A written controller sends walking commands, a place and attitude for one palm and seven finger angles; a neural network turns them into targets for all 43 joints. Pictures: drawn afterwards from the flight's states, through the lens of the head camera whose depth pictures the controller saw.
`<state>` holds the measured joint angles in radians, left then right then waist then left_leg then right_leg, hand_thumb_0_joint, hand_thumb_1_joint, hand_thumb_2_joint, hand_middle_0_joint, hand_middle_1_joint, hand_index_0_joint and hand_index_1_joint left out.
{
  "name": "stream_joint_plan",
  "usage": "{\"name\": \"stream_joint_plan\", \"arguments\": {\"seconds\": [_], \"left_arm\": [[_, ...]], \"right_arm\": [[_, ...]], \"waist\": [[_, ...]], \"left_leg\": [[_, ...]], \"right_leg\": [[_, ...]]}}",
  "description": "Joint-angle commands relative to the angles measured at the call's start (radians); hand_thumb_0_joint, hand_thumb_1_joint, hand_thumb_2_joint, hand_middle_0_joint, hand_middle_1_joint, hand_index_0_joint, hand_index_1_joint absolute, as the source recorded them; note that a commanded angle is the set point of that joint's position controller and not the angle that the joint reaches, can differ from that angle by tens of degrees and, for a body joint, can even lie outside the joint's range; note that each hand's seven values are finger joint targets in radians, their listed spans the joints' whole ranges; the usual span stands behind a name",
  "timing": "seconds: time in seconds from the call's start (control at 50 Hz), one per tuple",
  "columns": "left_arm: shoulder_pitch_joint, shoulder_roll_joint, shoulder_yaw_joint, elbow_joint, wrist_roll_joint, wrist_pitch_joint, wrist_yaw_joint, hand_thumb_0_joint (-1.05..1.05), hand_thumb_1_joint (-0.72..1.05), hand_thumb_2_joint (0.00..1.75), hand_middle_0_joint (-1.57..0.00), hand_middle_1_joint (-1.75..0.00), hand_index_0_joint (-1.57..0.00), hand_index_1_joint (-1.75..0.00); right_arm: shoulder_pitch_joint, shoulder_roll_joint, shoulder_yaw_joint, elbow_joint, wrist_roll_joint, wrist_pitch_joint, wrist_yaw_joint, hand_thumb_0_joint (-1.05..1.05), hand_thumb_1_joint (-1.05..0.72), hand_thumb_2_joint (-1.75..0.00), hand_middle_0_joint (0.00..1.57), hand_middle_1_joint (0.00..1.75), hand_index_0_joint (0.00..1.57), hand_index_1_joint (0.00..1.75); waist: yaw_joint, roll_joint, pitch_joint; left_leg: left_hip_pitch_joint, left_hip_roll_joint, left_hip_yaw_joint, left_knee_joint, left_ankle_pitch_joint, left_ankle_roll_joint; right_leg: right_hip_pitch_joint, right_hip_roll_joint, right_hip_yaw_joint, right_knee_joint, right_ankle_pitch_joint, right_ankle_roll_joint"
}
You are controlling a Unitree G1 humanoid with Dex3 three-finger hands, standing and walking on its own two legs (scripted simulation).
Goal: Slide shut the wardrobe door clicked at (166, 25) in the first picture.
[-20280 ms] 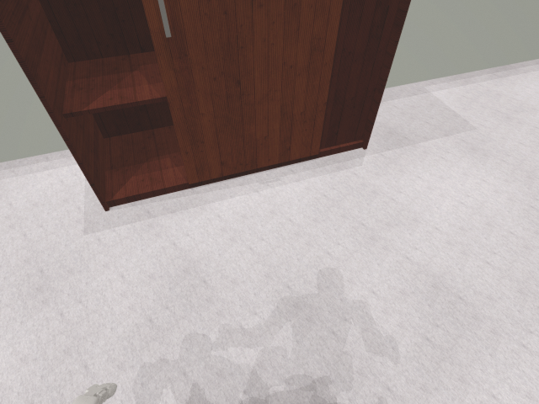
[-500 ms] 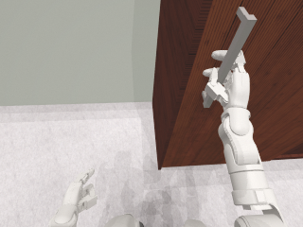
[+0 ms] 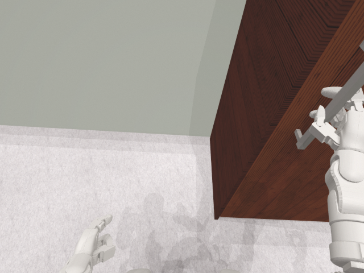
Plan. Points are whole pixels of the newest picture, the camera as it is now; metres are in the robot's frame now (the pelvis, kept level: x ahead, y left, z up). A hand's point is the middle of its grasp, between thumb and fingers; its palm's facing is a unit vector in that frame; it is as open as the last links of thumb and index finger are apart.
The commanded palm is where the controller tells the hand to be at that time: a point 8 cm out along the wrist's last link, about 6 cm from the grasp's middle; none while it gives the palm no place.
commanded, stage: stop walking and hold the door there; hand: right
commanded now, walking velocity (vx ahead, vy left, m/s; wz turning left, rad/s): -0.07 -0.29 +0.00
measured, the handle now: (328, 104) +0.42 -0.29 +0.16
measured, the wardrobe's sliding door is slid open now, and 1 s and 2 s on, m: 0.00 0.00 0.00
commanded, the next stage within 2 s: none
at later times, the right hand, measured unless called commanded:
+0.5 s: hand (317, 124) +0.37 -0.26 +0.15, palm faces +0.39 +0.89 -0.24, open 5.9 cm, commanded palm +0.33 -0.28 +0.15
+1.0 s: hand (316, 124) +0.37 -0.26 +0.15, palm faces +0.35 +0.92 -0.20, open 5.9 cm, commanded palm +0.33 -0.28 +0.15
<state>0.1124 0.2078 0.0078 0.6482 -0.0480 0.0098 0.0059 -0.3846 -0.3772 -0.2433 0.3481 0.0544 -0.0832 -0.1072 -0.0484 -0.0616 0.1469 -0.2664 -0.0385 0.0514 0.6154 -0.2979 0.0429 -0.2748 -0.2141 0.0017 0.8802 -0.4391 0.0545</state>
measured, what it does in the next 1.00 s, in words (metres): steps on the spot: right foot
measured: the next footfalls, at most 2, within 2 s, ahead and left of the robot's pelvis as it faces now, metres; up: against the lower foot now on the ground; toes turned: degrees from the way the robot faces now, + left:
right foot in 0.16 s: +0.07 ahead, -0.12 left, +0.00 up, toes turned -1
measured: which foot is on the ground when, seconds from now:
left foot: down 0.00-1.00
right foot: up 0.00-0.14, down 0.16-1.00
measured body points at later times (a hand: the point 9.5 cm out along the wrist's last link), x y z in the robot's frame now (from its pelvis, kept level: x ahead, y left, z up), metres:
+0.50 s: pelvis +0.01 -0.01 +0.02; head -0.01 +0.00 +0.47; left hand +0.11 +0.27 -0.08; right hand +0.35 -0.30 +0.16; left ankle +0.03 +0.10 -0.72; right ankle +0.03 -0.12 -0.72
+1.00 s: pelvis +0.02 -0.03 +0.02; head +0.01 -0.03 +0.47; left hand +0.16 +0.22 -0.07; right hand +0.35 -0.31 +0.16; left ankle +0.03 +0.10 -0.72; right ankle +0.03 -0.12 -0.72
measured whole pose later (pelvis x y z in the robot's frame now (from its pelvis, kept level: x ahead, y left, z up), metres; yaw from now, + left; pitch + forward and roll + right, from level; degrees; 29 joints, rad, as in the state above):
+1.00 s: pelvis +0.02 -0.03 +0.02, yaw +6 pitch -1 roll +0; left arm 0.19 0.23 -0.03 0.67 -0.03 -0.04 0.10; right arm -0.14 -0.32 -0.25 0.25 0.06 -0.10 -0.17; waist -0.01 -0.01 -0.03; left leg -0.21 -0.01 -0.08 0.43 -0.20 -0.01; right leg -0.17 0.00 -0.14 0.41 -0.23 -0.04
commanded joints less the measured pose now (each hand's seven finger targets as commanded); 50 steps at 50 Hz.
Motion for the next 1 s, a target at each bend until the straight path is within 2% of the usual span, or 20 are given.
{"name": "stream_joint_plan", "arguments": {"seconds": [0.0,0.02,0.04,0.06,0.08,0.12,0.14,0.16,0.2,0.24,0.28,0.32,0.36,0.52,0.6,0.68,0.74,0.84,0.88,0.98], "left_arm": [[-0.026,0.117,0.016,-0.089,0.015,-0.088,0.041,0.0,0.9,0.9,-0.2,-0.3,-0.2,-0.3],[-0.021,0.121,0.013,-0.085,0.018,-0.095,0.052,0.0,0.9,0.9,-0.2,-0.3,-0.2,-0.3],[-0.028,0.123,0.012,-0.091,0.018,-0.101,0.06,0.0,0.9,0.9,-0.2,-0.3,-0.2,-0.3],[-0.031,0.124,0.012,-0.097,0.017,-0.106,0.066,0.0,0.9,0.9,-0.2,-0.3,-0.2,-0.3],[-0.031,0.133,0.023,-0.102,0.015,-0.108,0.073,0.0,0.9,0.9,-0.2,-0.3,-0.2,-0.3],[-0.04,0.161,0.039,-0.119,-0.001,-0.105,0.071,0.0,0.9,0.9,-0.2,-0.3,-0.2,-0.3],[-0.029,0.173,0.044,-0.122,-0.007,-0.098,0.063,0.0,0.9,0.9,-0.2,-0.3,-0.2,-0.3],[-0.021,0.173,0.044,-0.123,-0.008,-0.096,0.059,0.0,0.9,0.9,-0.2,-0.3,-0.2,-0.3],[-0.023,0.183,0.042,-0.114,0.006,-0.091,0.07,0.0,0.9,0.9,-0.2,-0.3,-0.2,-0.3],[-0.012,0.183,0.037,-0.114,0.007,-0.085,0.078,0.0,0.9,0.9,-0.2,-0.3,-0.2,-0.3],[-0.001,0.184,0.04,-0.115,0.008,-0.084,0.085,0.0,0.9,0.9,-0.2,-0.3,-0.2,-0.3],[0.005,0.185,0.038,-0.115,0.008,-0.087,0.088,0.0,0.9,0.9,-0.2,-0.3,-0.2,-0.3],[0.008,0.182,0.037,-0.116,0.009,-0.09,0.091,0.0,0.9,0.9,-0.2,-0.3,-0.2,-0.3],[0.02,0.179,0.032,-0.098,0.012,-0.097,0.099,0.0,0.9,0.9,-0.2,-0.3,-0.2,-0.3],[0.004,0.164,0.023,-0.099,0.014,-0.099,0.099,0.0,0.9,0.9,-0.2,-0.3,-0.2,-0.3],[0.01,0.162,0.022,-0.093,0.019,-0.096,0.098,0.0,0.9,0.9,-0.2,-0.3,-0.2,-0.3],[0.001,0.153,0.016,-0.099,0.019,-0.094,0.097,0.0,0.9,0.9,-0.2,-0.3,-0.2,-0.3],[-0.003,0.151,0.016,-0.103,0.021,-0.092,0.096,0.0,0.9,0.9,-0.2,-0.3,-0.2,-0.3],[-0.006,0.145,0.015,-0.111,0.02,-0.093,0.096,0.0,0.9,0.9,-0.2,-0.3,-0.2,-0.3],[-0.009,0.148,0.017,-0.115,0.02,-0.095,0.095,0.0,0.9,0.9,-0.2,-0.3,-0.2,-0.3]], "right_arm": [[-0.24,-0.28,-0.138,-0.219,-0.018,-0.065,-0.013,0.0,-0.9,-0.9,0.45,1.4,0.45,1.4],[-0.209,-0.299,-0.178,-0.191,-0.024,-0.068,-0.022,0.0,-0.9,-0.9,0.45,1.4,0.45,1.4],[-0.207,-0.294,-0.174,-0.212,-0.026,-0.074,-0.026,0.0,-0.9,-0.9,0.45,1.4,0.45,1.4],[-0.212,-0.279,-0.157,-0.245,-0.028,-0.081,-0.031,0.0,-0.9,-0.9,0.45,1.4,0.45,1.4],[-0.207,-0.275,-0.151,-0.266,-0.026,-0.084,-0.036,0.0,-0.9,-0.9,0.45,1.4,0.45,1.4],[-0.165,-0.254,-0.126,-0.274,-0.02,-0.082,-0.039,0.0,-0.9,-0.9,0.45,1.4,0.45,1.4],[-0.149,-0.225,-0.095,-0.269,-0.022,-0.077,-0.033,0.0,-0.9,-0.9,0.45,1.4,0.45,1.4],[-0.126,-0.164,-0.042,-0.248,-0.018,-0.071,-0.023,0.0,-0.9,-0.9,0.45,1.4,0.45,1.4],[-0.12,-0.254,-0.114,-0.226,-0.027,-0.067,-0.035,0.0,-0.9,-0.9,0.45,1.4,0.45,1.4],[-0.114,-0.278,-0.129,-0.209,-0.033,-0.076,-0.045,0.0,-0.9,-0.9,0.45,1.4,0.45,1.4],[-0.103,-0.291,-0.14,-0.181,-0.033,-0.081,-0.048,0.0,-0.9,-0.9,0.45,1.4,0.45,1.4],[-0.113,-0.263,-0.112,-0.171,-0.029,-0.084,-0.044,0.0,-0.9,-0.9,0.45,1.4,0.45,1.4],[-0.112,-0.236,-0.086,-0.179,-0.028,-0.087,-0.043,0.0,-0.9,-0.9,0.45,1.4,0.45,1.4],[-0.089,-0.215,-0.068,-0.204,-0.024,-0.081,-0.044,0.0,-0.9,-0.9,0.45,1.4,0.45,1.4],[-0.085,-0.143,-0.005,-0.243,-0.019,-0.08,-0.037,0.0,-0.9,-0.9,0.45,1.4,0.45,1.4],[-0.076,-0.166,-0.029,-0.263,-0.024,-0.082,-0.045,0.0,-0.9,-0.9,0.45,1.4,0.45,1.4],[-0.064,-0.128,0.001,-0.278,-0.021,-0.082,-0.042,0.0,-0.9,-0.9,0.45,1.4,0.45,1.4],[-0.043,-0.132,-0.011,-0.29,-0.02,-0.086,-0.045,0.0,-0.9,-0.9,0.45,1.4,0.45,1.4],[-0.044,-0.103,0.014,-0.318,-0.02,-0.09,-0.043,0.0,-0.9,-0.9,0.45,1.4,0.45,1.4],[-0.028,-0.109,0.006,-0.351,-0.02,-0.092,-0.047,0.0,-0.9,-0.9,0.45,1.4,0.45,1.4]], "waist": [[0.037,0.111,-0.425],[0.035,0.145,-0.446],[0.034,0.183,-0.466],[0.04,0.184,-0.49],[0.046,0.162,-0.499],[0.036,0.063,-0.467],[0.033,0.057,-0.45],[0.046,0.034,-0.406],[0.048,-0.091,-0.333],[0.044,-0.061,-0.325],[0.043,-0.02,-0.318],[0.049,-0.005,-0.307],[0.05,-0.016,-0.308],[0.054,0.019,-0.348],[0.06,0.013,-0.332],[0.057,0.027,-0.345],[0.059,0.011,-0.341],[0.059,0.011,-0.325],[0.059,0.004,-0.339],[0.06,-0.014,-0.35]], "left_leg": [[0.311,0.316,-0.326,-0.174,0.946,0.115],[0.334,0.283,-0.286,-0.176,0.913,0.089],[0.372,0.257,-0.27,-0.18,0.906,0.066],[0.394,0.239,-0.251,-0.177,0.876,0.041],[0.383,0.227,-0.24,-0.158,0.85,0.011],[0.248,0.192,-0.228,-0.16,0.681,-0.04],[0.188,0.179,-0.25,-0.202,0.528,-0.046],[0.149,0.17,-0.262,-0.235,0.443,-0.042],[0.085,0.151,-0.249,-0.253,0.329,-0.032],[0.1,0.134,-0.23,-0.263,0.191,-0.036],[0.083,0.134,-0.243,-0.289,0.124,-0.036],[0.057,0.13,-0.241,-0.298,0.083,-0.035],[0.04,0.126,-0.244,-0.299,0.083,-0.033],[0.05,0.12,-0.22,-0.248,0.24,-0.032],[0.029,0.112,-0.206,-0.234,0.248,-0.034],[0.042,0.112,-0.194,-0.22,0.289,-0.032],[0.033,0.109,-0.186,-0.217,0.277,-0.034],[0.028,0.104,-0.182,-0.22,0.264,-0.034],[0.031,0.102,-0.176,-0.212,0.284,-0.033],[0.038,0.098,-0.164,-0.198,0.313,-0.033]], "right_leg": [[-0.099,0.145,0.022,0.006,-0.111,-0.045],[-0.069,0.163,-0.009,-0.135,-0.062,-0.043],[-0.031,0.185,-0.038,-0.266,0.013,-0.043],[0.026,0.196,-0.053,-0.388,0.129,-0.045],[0.11,0.183,-0.06,-0.497,0.29,-0.048],[0.232,0.071,-0.015,-0.488,0.588,-0.077],[0.243,0.05,0.004,-0.468,0.568,-0.083],[0.232,0.05,0.001,-0.471,0.503,-0.082],[0.192,0.049,0.007,-0.508,0.411,-0.09],[0.138,0.044,0.03,-0.554,0.278,-0.098],[0.127,0.053,0.026,-0.557,0.199,-0.1],[0.13,0.058,0.025,-0.565,0.173,-0.098],[0.143,0.058,0.022,-0.562,0.173,-0.1],[0.191,0.048,0.017,-0.543,0.318,-0.092],[0.206,0.043,0.017,-0.548,0.336,-0.089],[0.218,0.042,0.02,-0.544,0.391,-0.084],[0.225,0.04,0.016,-0.549,0.383,-0.082],[0.213,0.046,0.017,-0.554,0.364,-0.077],[0.235,0.046,0.012,-0.549,0.396,-0.074],[0.251,0.044,0.008,-0.538,0.463,-0.065]]}}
